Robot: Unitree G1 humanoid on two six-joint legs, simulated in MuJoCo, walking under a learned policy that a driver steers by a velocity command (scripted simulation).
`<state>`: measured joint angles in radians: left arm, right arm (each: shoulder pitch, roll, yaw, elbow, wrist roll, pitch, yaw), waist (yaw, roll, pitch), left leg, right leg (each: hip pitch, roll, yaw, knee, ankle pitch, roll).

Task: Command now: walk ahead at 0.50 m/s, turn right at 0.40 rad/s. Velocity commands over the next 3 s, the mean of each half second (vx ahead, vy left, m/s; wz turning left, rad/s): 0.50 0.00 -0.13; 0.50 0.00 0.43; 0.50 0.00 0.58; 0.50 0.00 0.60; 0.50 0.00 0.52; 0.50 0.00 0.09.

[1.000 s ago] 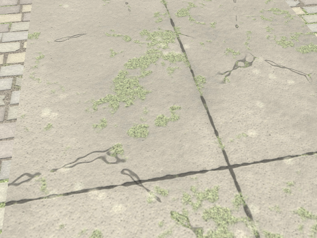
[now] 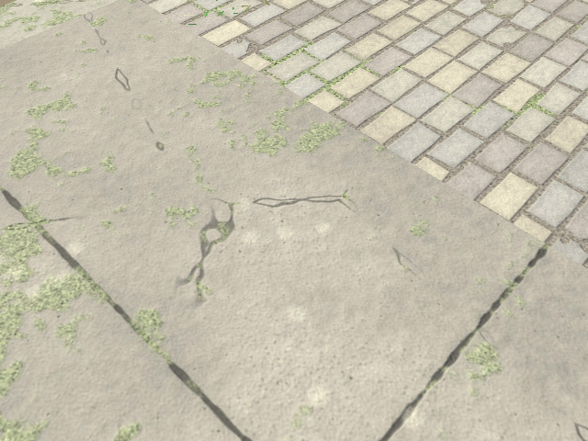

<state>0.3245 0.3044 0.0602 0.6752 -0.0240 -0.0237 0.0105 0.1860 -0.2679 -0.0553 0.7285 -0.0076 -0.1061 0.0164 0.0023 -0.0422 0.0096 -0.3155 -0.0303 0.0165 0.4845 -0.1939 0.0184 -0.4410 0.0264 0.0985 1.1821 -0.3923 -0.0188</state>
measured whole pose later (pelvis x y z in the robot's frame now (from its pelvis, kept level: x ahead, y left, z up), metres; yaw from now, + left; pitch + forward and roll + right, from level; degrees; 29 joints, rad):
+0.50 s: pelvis +0.26 -0.06 +0.00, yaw -2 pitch +1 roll +0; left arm 0.20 0.26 0.04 0.65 0.00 -0.07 -0.03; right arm 0.31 -0.31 -0.04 0.86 0.03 -0.07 0.01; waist -0.02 0.03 0.03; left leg -0.44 0.07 -0.04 1.15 -0.36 0.01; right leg -0.32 0.01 -0.06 0.47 -0.18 -0.05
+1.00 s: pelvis +0.53 +0.00 -0.01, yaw +14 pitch +2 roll +0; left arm 0.26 0.29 0.05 0.78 -0.02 -0.10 0.00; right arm 0.17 -0.30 -0.07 0.70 0.02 -0.05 0.04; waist 0.00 0.00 0.06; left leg -0.43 -0.08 0.02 0.58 -0.19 0.10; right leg -0.31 -0.03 0.00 1.20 -0.45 0.01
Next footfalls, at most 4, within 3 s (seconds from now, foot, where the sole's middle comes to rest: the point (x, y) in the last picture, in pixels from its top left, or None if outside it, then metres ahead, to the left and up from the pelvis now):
0.36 right None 0.34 -0.16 -0.77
0.90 left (262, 383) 0.63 0.09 -0.77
1.36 right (307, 271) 0.95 -0.02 -0.77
1.90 left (172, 249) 1.02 0.36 -0.77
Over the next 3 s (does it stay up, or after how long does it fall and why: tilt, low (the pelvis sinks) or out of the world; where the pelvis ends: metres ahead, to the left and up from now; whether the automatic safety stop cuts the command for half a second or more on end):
stays up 1.27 0.71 0.00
